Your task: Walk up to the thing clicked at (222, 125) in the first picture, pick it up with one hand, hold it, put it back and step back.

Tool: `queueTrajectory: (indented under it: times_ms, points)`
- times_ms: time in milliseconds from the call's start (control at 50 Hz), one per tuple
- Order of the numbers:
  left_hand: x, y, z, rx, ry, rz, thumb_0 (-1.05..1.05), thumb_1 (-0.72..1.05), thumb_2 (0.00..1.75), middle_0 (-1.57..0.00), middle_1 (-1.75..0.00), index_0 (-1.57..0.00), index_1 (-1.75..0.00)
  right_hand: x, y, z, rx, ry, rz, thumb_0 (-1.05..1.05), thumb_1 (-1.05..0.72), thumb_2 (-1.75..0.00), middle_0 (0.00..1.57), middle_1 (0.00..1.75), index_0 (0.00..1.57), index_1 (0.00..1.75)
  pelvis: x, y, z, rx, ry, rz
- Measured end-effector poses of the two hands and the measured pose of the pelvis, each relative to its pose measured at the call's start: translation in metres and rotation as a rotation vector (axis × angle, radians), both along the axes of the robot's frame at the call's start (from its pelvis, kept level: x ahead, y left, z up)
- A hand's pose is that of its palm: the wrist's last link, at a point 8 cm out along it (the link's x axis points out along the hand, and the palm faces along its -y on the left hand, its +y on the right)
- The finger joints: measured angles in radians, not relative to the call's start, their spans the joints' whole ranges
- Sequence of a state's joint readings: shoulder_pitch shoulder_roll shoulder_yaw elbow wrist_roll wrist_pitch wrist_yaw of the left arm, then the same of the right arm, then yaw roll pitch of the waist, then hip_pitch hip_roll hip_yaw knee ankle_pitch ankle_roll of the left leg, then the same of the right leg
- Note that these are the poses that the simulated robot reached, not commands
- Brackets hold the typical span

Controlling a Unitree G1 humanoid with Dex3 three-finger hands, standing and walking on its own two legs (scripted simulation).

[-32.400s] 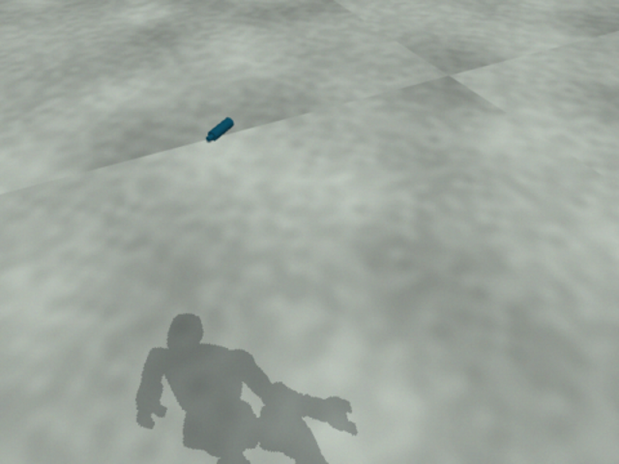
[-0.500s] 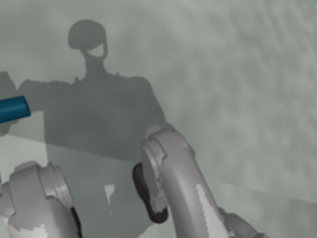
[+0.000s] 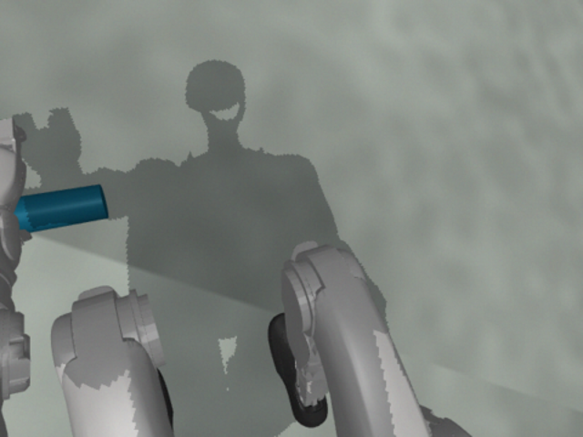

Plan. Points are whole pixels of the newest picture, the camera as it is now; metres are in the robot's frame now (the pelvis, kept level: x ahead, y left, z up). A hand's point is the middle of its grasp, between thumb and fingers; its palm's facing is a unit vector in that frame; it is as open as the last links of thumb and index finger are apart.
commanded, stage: withdraw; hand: left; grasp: from above
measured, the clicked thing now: (33, 213) +0.45 +0.30 -0.28
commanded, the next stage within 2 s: home in 0.56 s
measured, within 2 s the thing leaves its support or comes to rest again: neither
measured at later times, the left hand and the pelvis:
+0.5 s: hand out of the picture +0.40 +0.30 -0.09, palm faces -0.51 -0.09 -0.86, open 14.0 cm; pelvis -0.02 -0.01 +0.05, yaw +7 degrees
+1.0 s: hand out of the picture +0.43 +0.32 -0.10, palm faces -0.28 -0.25 -0.93, open 11.4 cm; pelvis +0.00 +0.00 +0.04, yaw +6 degrees
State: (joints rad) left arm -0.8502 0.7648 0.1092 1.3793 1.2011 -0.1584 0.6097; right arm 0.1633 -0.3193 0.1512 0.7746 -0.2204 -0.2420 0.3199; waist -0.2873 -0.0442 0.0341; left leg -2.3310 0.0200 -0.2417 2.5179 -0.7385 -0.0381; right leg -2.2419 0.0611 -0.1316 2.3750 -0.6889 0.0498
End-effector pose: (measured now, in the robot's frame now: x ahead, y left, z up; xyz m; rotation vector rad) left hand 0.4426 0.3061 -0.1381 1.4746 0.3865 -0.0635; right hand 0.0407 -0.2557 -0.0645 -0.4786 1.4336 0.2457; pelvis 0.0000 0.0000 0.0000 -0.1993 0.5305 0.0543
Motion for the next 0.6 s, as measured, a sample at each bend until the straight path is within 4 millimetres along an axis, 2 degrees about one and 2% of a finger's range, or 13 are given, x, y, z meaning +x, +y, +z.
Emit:
queueTrajectory:
  times_ms: [80, 200, 260, 300, 360, 440, 600]
  points:
    - [-0.003, 0.004, 0.046, 0.058, -0.02, 0.032, 0.0, -0.48, 0.97, -0.1, -0.98, -0.1, -0.98, 0.022, -0.001, -0.006, 0.035, -0.061, -0.057, 0.01, -0.9, -0.9, 0.2, 0.3, 0.2, 0.3, 0.001, -0.001, 0.011, 0.02, 0.037, 0.01]
    - [-0.015, 0.013, 0.107, 0.093, 0.068, 0.12, 0.0, -0.49, 0.99, -0.1, -0.98, -0.09, -0.99, 0.055, -0.003, -0.006, 0.075, -0.176, -0.1, 0.01, -0.9, -0.9, 0.2, 0.3, 0.2, 0.3, -0.008, -0.003, 0.033, 0.059, 0.043, 0.032]
    - [-0.021, 0.011, 0.128, 0.074, 0.137, 0.118, 0.0, -0.5, 1.0, -0.1, -0.98, -0.09, -0.99, 0.063, -0.004, -0.001, 0.075, -0.201, -0.106, 0.01, -0.9, -0.9, 0.2, 0.3, 0.2, 0.3, -0.013, -0.006, 0.044, 0.079, 0.038, 0.045]
    - [-0.025, 0.008, 0.135, 0.061, 0.188, 0.096, 0.0, -0.51, 1.01, -0.1, -0.99, -0.08, -1.0, 0.065, -0.006, 0.004, 0.06, -0.211, -0.108, 0.01, -0.91, -0.9, 0.2, 0.3, 0.2, 0.3, -0.015, -0.008, 0.051, 0.089, 0.032, 0.052]
    - [-0.03, 0.001, 0.136, 0.03, 0.235, 0.056, 0.0, -0.52, 1.02, -0.1, -0.99, -0.08, -1.01, 0.063, -0.011, 0.013, 0.022, -0.21, -0.103, 0.01, -0.91, -0.9, 0.2, 0.3, 0.2, 0.3, -0.019, -0.011, 0.057, 0.097, 0.027, 0.059]
    - [-0.032, -0.006, 0.124, -0.003, 0.252, -0.012, 0.0, -0.52, 1.02, -0.1, -1.0, -0.08, -1.02, 0.053, -0.021, 0.021, -0.052, -0.18, -0.092, 0.01, -0.9, -0.9, 0.2, 0.3, 0.2, 0.3, -0.021, -0.014, 0.059, 0.099, 0.027, 0.063]
    - [-0.03, -0.007, 0.07, -0.007, 0.232, -0.09, 0.0, -0.51, 1.01, -0.09, -1.0, -0.08, -1.01, 0.024, -0.035, 0.02, -0.18, -0.101, -0.089, 0.01, -0.9, -0.9, 0.2, 0.3, 0.2, 0.3, -0.021, -0.012, 0.036, 0.08, 0.027, 0.057]
